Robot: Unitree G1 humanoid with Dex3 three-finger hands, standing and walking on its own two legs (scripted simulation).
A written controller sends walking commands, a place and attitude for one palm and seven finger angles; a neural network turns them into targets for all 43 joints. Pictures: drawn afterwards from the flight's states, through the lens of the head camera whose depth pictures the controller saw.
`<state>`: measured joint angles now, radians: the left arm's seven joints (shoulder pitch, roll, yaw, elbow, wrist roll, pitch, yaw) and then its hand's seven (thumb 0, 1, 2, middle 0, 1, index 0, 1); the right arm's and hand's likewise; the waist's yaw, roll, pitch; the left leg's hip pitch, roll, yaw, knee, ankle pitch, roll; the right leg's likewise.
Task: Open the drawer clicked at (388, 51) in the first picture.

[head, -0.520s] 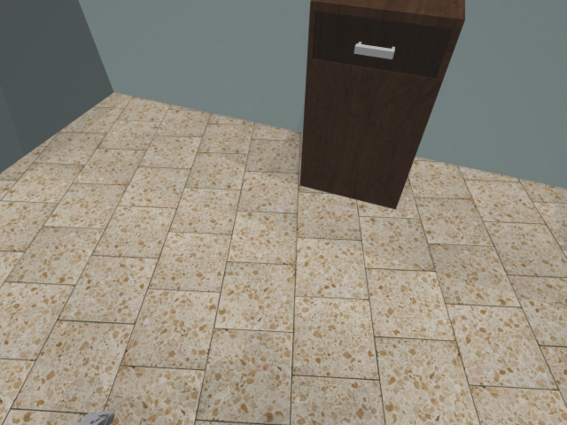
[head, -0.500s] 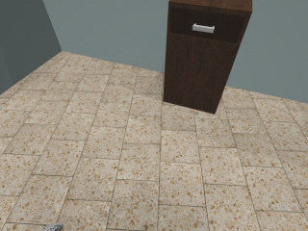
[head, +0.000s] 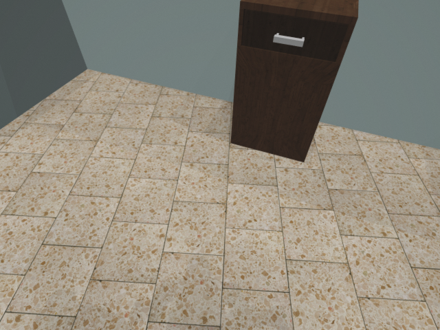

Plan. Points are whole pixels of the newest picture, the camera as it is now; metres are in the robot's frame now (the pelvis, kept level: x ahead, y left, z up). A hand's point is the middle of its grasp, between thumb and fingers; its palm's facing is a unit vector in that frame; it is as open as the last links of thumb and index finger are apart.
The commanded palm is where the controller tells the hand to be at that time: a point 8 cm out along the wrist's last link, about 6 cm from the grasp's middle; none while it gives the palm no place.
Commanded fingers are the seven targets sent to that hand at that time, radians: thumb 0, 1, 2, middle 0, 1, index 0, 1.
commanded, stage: stand and wait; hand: left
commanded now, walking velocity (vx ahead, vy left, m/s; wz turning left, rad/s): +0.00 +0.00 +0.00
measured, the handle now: (289, 38) +1.29 -0.23 -0.02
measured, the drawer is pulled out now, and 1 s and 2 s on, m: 0.00 0.00 0.00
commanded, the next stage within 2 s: look at it before walking up in 0.30 s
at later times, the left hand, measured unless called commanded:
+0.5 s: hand out of the picture +0.07 +0.25 -0.15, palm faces -0.04 -0.94 -0.33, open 7.3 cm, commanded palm none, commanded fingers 0.00 0.90 0.90 -0.20 -0.30 -0.20 -0.30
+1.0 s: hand out of the picture +0.07 +0.25 -0.15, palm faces -0.03 -0.94 -0.34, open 7.3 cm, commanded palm none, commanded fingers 0.00 0.90 0.90 -0.20 -0.30 -0.20 -0.30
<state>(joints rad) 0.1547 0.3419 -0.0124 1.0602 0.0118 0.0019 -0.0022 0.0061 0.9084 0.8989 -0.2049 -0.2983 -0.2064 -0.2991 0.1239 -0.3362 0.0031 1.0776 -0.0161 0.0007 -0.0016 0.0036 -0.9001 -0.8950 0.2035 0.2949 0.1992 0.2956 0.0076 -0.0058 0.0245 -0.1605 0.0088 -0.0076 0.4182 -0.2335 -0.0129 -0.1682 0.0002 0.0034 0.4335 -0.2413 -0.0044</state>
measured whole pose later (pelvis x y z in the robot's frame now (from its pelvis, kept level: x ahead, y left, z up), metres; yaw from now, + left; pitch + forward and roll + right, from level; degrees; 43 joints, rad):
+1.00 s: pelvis +0.00 +0.00 +0.00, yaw +0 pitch -1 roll +0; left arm 0.14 0.35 -0.01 1.09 0.01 0.00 0.00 0.01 0.91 0.90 -0.20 -0.30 -0.21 -0.30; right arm 0.11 -0.34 0.01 1.11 -0.01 -0.01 0.00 0.00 -0.90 -0.90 0.20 0.29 0.20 0.30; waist 0.01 -0.01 0.03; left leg -0.14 0.00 -0.01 0.36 -0.20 -0.01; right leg -0.15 -0.01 0.00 0.38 -0.21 0.00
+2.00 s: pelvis +0.27 +0.02 +0.00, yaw -28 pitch +0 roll +0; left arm 0.19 0.26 0.11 0.92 0.04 0.03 -0.04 0.00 0.92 0.90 -0.19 -0.30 -0.20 -0.30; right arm 0.28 -0.19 -0.06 1.00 -0.03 -0.07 -0.02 -0.01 -0.93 -0.89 0.20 0.29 0.20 0.30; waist 0.01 -0.04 0.02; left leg -0.18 0.07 0.30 0.43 -0.25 0.05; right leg -0.64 -0.09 -0.06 1.14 -0.19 0.02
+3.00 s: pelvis +0.51 -0.12 +0.00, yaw -32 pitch +1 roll -2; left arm 0.23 0.23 0.07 0.99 0.02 0.05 0.02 0.01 0.91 0.90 -0.20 -0.30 -0.20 -0.30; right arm 0.21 -0.17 -0.04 0.97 -0.02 0.02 0.00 0.00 -0.91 -0.90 0.20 0.29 0.20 0.30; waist 0.00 -0.02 0.03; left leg -0.32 -0.05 0.01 0.43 -0.13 0.09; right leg -0.46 -0.07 -0.01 1.01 -0.39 0.08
